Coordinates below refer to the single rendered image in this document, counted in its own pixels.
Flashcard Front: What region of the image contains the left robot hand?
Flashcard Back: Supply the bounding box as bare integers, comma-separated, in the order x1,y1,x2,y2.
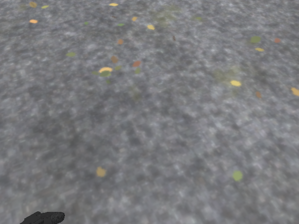
20,211,65,224

